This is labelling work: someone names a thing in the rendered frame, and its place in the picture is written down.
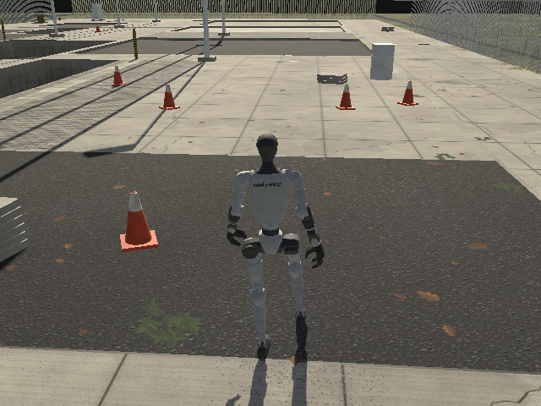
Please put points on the left robot hand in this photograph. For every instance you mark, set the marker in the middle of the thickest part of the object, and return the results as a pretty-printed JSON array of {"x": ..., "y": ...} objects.
[{"x": 239, "y": 234}]

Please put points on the robot right shin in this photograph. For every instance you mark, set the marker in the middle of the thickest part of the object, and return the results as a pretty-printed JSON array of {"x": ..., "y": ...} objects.
[{"x": 297, "y": 288}]

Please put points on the robot right forearm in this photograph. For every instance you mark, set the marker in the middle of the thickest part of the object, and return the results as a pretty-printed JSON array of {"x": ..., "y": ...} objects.
[{"x": 311, "y": 229}]

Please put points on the right robot upper arm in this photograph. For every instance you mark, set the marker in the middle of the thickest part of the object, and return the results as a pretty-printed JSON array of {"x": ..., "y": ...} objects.
[{"x": 295, "y": 178}]

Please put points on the robot left forearm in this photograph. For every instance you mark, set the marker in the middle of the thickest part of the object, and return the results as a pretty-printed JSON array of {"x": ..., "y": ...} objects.
[{"x": 232, "y": 222}]

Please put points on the left robot upper arm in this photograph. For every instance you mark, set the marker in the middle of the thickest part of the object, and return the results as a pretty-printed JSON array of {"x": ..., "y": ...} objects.
[{"x": 238, "y": 193}]

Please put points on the robot torso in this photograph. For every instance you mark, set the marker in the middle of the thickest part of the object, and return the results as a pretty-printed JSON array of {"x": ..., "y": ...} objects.
[{"x": 268, "y": 194}]

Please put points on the right robot hand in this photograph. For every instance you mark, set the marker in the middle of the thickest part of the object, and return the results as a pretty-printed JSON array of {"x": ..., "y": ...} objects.
[{"x": 319, "y": 254}]

